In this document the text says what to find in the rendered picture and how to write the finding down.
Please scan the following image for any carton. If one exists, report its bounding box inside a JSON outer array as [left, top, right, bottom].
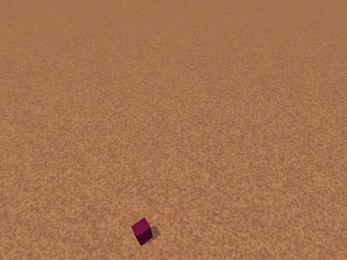
[[131, 218, 153, 246]]

